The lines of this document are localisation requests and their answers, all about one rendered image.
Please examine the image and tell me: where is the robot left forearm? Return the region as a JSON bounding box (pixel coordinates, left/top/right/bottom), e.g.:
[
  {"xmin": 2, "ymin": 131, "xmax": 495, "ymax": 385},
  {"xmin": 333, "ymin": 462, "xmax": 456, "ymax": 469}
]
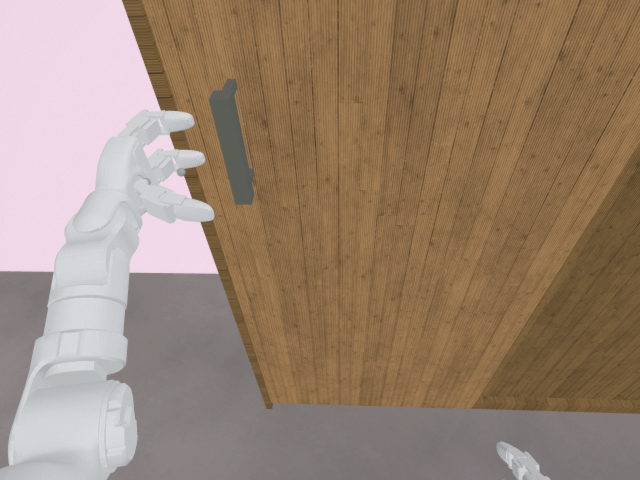
[{"xmin": 8, "ymin": 189, "xmax": 143, "ymax": 466}]

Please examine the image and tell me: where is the left robot hand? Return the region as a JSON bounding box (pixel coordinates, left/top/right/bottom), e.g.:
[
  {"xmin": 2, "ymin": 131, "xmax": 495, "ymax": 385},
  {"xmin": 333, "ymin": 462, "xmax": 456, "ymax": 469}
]
[{"xmin": 95, "ymin": 109, "xmax": 215, "ymax": 224}]

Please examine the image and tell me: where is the handle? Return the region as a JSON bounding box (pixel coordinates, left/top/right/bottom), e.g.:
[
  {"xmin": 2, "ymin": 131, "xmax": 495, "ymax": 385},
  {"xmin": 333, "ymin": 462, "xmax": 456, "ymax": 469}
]
[{"xmin": 209, "ymin": 79, "xmax": 254, "ymax": 205}]

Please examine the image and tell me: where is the robot left upper arm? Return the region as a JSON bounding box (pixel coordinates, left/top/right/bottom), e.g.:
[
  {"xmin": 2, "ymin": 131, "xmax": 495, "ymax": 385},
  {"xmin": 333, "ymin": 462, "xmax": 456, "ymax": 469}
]
[{"xmin": 0, "ymin": 380, "xmax": 137, "ymax": 480}]

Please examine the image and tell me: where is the wardrobe door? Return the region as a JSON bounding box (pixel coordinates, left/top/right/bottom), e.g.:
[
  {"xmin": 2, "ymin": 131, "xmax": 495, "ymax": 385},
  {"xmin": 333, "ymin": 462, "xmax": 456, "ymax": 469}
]
[
  {"xmin": 142, "ymin": 0, "xmax": 640, "ymax": 409},
  {"xmin": 480, "ymin": 143, "xmax": 640, "ymax": 400}
]

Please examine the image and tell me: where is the right robot hand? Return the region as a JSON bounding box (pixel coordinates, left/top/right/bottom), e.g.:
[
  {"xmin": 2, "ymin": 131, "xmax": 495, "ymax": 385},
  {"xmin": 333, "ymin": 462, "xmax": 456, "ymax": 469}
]
[{"xmin": 497, "ymin": 442, "xmax": 550, "ymax": 480}]

